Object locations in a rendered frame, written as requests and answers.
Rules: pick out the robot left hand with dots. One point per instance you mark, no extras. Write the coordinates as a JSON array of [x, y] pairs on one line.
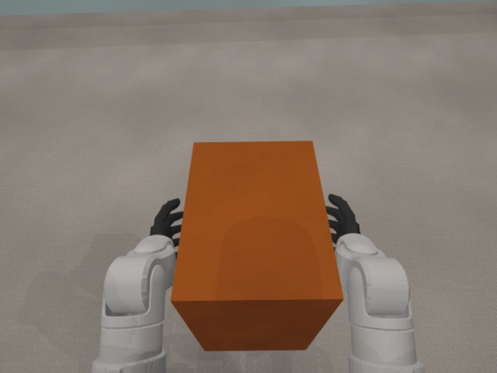
[[164, 219]]

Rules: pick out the left robot forearm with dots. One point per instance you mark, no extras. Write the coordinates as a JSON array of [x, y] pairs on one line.
[[134, 308]]

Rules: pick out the right robot forearm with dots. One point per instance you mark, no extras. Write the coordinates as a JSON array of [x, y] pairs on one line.
[[380, 308]]

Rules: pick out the robot right hand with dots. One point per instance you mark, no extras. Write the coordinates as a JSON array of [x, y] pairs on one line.
[[346, 222]]

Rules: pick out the carton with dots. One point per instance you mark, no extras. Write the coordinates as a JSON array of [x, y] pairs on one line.
[[256, 266]]

